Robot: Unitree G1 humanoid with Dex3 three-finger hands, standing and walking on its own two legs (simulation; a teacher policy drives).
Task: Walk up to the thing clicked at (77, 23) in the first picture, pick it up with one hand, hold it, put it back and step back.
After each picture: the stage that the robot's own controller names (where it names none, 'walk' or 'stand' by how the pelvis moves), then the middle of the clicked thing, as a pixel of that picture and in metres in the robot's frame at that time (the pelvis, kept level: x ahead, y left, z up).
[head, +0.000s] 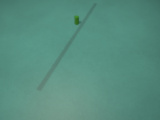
stand; (76, 20) +1.94 +0.15 -0.72
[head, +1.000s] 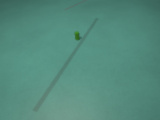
walk; (77, 35) +1.81 +0.27 -0.71
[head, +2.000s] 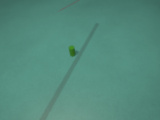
walk; (72, 51) +1.28 +0.29 -0.72
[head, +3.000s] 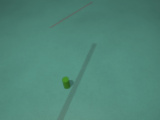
walk; (66, 82) +0.86 +0.27 -0.72
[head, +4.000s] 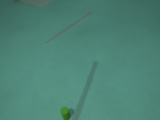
walk; (65, 113) +0.57 +0.26 -0.72
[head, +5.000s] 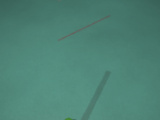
stand; out of the picture +0.46 +0.14 -0.70
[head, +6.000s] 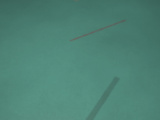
walk; out of the picture +0.45 +0.12 -0.71
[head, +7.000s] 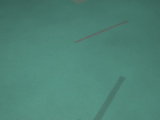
stand; out of the picture +0.47 +0.06 -0.72
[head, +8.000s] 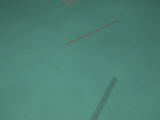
stand; out of the picture +0.44 +0.09 -0.72
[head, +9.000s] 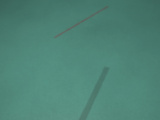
walk; out of the picture +0.40 +0.21 -0.70
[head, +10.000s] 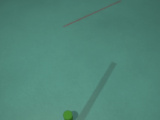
walk; (68, 117) +0.42 +0.13 -0.68
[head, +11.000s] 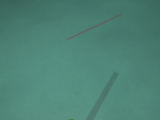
stand; out of the picture +0.44 +0.14 -0.69
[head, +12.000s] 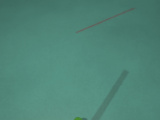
walk; out of the picture +0.40 +0.11 -0.70
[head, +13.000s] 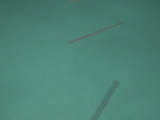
walk; out of the picture +0.40 +0.08 -0.71
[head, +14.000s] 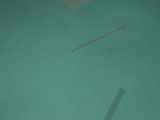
stand; out of the picture +0.32 +0.09 -0.71
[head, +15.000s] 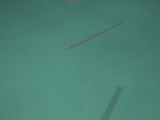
stand; out of the picture +0.29 +0.09 -0.72
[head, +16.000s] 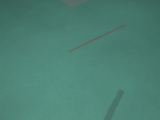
stand; out of the picture +0.28 +0.09 -0.72
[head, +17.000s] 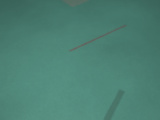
stand; out of the picture +0.28 +0.09 -0.72
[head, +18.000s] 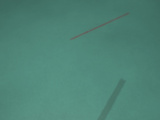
go down; out of the picture +0.30 +0.08 -0.71
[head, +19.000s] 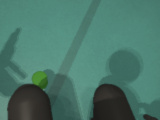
go down; (40, 80) +0.38 +0.17 -0.32
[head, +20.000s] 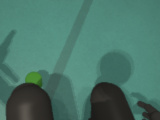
close in; (34, 82) +0.37 +0.19 -0.29
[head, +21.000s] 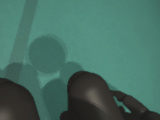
close in; out of the picture +0.33 +0.23 -0.23
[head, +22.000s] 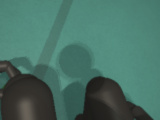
lift; (13, 92) +0.29 +0.22 -0.24
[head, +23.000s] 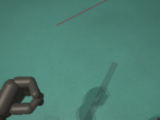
close; out of the picture +0.27 +0.13 -0.59
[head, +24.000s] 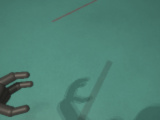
go down; out of the picture +0.26 +0.13 -0.63
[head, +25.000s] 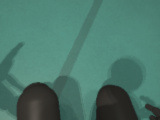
go down; (39, 93) +0.32 +0.19 -0.30
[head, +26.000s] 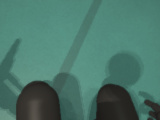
go down; (38, 92) +0.31 +0.19 -0.30
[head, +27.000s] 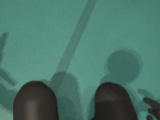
go down; (35, 92) +0.31 +0.19 -0.30
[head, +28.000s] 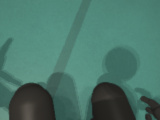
close in; (32, 95) +0.31 +0.20 -0.29
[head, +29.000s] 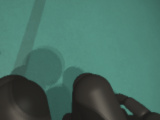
lift; out of the picture +0.29 +0.22 -0.23
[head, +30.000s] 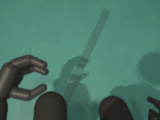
hold; (51, 100) +0.31 +0.18 -0.40
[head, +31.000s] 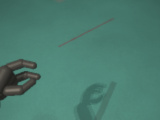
hold; out of the picture +0.25 +0.12 -0.67
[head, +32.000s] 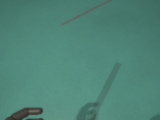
go down; out of the picture +0.27 +0.12 -0.62
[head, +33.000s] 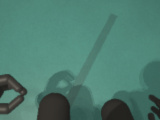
hold; (54, 101) +0.31 +0.17 -0.41
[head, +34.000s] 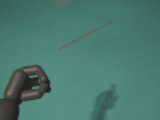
crouch; out of the picture +0.25 +0.12 -0.65
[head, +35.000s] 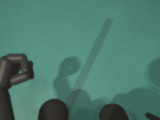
crouch; (54, 106) +0.31 +0.17 -0.44
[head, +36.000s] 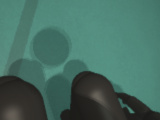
lower; out of the picture +0.29 +0.23 -0.23
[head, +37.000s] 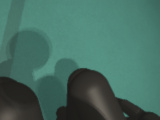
lower; out of the picture +0.29 +0.23 -0.23
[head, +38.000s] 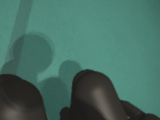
lower; out of the picture +0.29 +0.23 -0.23
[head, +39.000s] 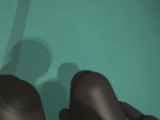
lower; out of the picture +0.28 +0.23 -0.23
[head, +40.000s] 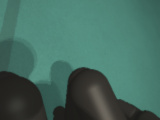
withdraw; (2, 111) +0.25 +0.14 -0.25
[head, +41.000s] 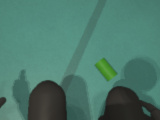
walk; (105, 69) +0.48 -0.09 -0.36
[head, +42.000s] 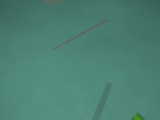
stand; out of the picture +0.49 -0.42 -0.68
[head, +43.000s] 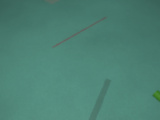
stand; out of the picture +0.67 -0.62 -0.69
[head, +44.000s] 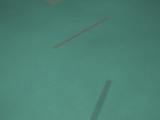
stand; out of the picture +0.82 -0.85 -0.69
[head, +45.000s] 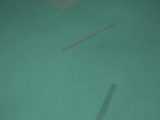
stand; out of the picture +0.97 -1.10 -0.74
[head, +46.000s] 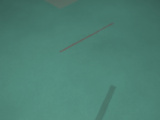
stand; out of the picture +1.06 -1.30 -0.75
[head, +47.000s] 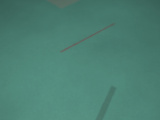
walk; out of the picture +1.16 -1.51 -0.75
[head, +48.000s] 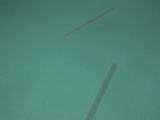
walk; out of the picture +1.58 -1.62 -0.73
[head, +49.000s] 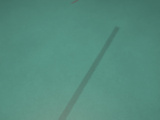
walk; out of the picture +1.89 -1.98 -0.72
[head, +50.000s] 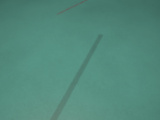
stand; out of the picture +2.26 -1.99 -0.73
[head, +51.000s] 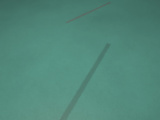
stand; out of the picture +2.28 -2.25 -0.75
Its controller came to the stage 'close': yes
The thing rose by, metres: 0.03
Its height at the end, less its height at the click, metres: -0.02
